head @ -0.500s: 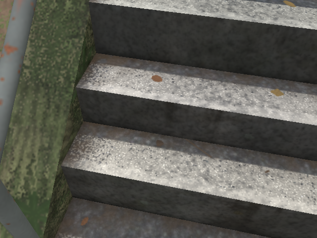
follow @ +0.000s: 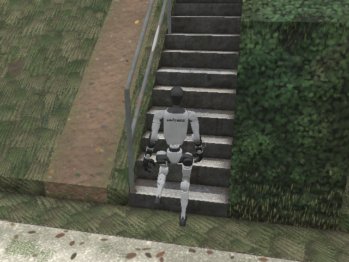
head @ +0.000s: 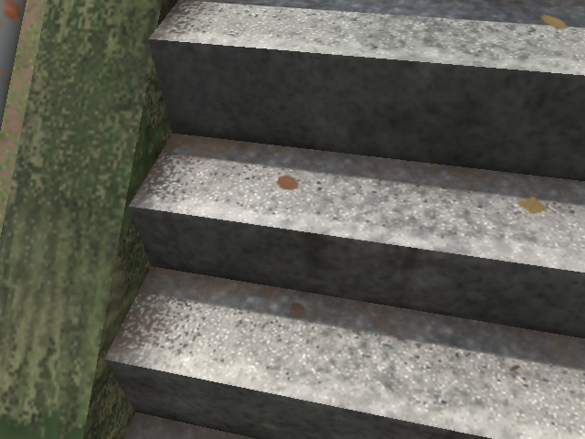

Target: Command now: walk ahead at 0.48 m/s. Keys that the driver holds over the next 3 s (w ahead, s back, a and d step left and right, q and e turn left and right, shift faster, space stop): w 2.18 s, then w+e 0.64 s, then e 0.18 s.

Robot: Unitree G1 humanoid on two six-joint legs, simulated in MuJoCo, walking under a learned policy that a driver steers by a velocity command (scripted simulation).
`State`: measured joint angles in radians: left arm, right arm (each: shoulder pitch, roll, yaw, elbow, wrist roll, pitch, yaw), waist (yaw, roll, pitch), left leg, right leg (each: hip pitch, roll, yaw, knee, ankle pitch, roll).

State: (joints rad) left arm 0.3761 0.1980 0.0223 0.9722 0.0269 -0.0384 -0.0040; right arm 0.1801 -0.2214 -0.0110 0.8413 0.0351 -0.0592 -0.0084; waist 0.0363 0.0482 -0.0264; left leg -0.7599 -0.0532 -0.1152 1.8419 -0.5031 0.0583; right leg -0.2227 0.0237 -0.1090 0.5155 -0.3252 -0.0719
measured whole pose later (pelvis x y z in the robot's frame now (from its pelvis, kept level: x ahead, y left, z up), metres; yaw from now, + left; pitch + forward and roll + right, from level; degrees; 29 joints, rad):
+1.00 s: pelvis +0.39 -0.13 +0.26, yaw -2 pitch +2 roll +0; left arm 0.13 0.16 -0.02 0.83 0.03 -0.03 0.00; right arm 0.38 -0.24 -0.05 1.05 0.03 -0.08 0.01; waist 0.01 0.03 -0.10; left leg -0.48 -0.02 -0.18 1.48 -0.03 0.07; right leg -0.79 -0.08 -0.10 1.33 -0.58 -0.04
